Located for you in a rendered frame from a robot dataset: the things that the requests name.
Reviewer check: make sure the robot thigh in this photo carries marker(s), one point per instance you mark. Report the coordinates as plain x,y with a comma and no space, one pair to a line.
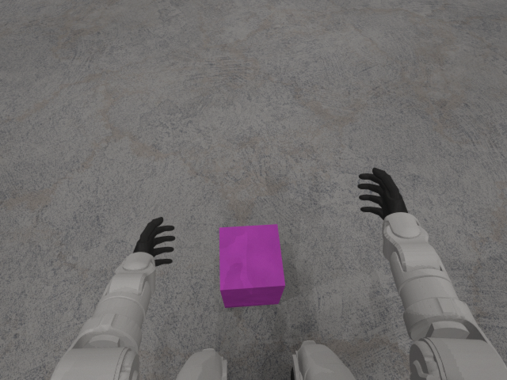
318,362
204,365

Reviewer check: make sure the robot left hand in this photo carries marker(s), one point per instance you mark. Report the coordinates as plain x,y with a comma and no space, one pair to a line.
148,241

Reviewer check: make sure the carton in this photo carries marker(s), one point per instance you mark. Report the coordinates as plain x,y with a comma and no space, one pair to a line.
250,265

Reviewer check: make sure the left robot forearm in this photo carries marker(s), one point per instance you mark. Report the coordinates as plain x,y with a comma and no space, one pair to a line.
121,311

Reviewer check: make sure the robot right hand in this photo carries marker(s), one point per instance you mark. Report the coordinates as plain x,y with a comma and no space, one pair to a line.
390,199

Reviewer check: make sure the left robot thigh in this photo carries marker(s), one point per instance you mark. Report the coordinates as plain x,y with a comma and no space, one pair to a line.
204,365

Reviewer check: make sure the robot right upper arm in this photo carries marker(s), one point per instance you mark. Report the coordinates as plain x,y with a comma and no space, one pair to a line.
454,359

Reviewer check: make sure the robot left upper arm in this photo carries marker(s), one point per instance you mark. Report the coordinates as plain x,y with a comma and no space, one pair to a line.
99,364

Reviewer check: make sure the right robot forearm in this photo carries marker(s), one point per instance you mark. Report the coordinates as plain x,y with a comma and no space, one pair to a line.
432,307

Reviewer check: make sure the right robot thigh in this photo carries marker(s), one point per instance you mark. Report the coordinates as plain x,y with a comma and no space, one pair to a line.
318,362

